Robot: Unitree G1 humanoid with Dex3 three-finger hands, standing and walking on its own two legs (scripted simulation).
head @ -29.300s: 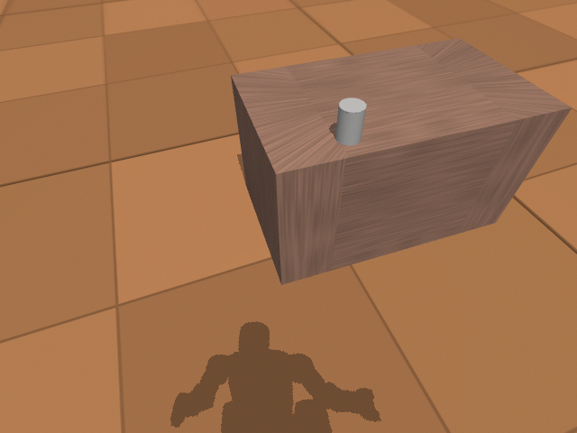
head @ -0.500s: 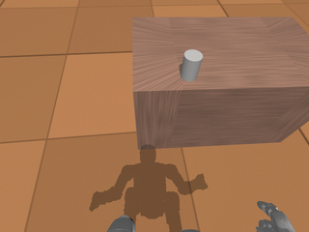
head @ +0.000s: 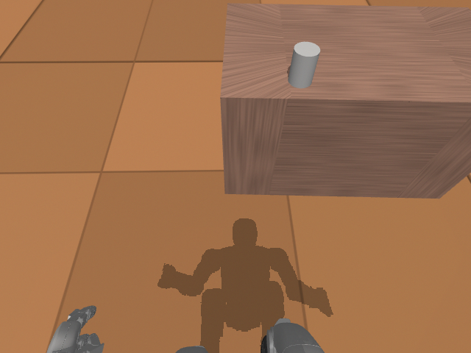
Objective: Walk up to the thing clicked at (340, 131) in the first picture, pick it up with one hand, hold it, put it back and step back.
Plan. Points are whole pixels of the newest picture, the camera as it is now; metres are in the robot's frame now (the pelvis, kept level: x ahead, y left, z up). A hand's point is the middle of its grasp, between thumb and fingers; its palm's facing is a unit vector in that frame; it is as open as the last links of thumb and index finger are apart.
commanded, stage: step back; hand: right
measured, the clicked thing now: (303, 65) +0.92 -0.20 -0.09
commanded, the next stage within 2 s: stand in 1.46 s
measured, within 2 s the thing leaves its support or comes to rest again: neither
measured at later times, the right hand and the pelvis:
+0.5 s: hand out of the picture -0.05 -0.30 -0.15, palm faces -0.03 +0.94 -0.34, open 7.4 cm; pelvis -0.15 -0.03 +0.01, yaw -1 degrees
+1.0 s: hand out of the picture -0.07 -0.29 -0.14, palm faces -0.05 +0.94 -0.35, open 7.4 cm; pelvis -0.15 -0.03 +0.01, yaw +1 degrees
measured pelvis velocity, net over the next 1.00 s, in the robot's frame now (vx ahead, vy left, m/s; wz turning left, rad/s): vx -0.15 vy -0.03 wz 0.01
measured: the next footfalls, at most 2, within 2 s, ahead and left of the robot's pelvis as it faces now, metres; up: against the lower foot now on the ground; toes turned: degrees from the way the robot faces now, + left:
right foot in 0.26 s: -0.09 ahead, -0.13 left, +0.00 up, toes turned +0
left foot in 0.60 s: -0.13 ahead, +0.12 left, +0.00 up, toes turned +0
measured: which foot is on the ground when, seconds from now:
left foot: down 0.00-0.30, up 0.32-0.58, down 0.60-0.90, up 0.92-1.00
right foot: up 0.00-0.24, down 0.26-1.00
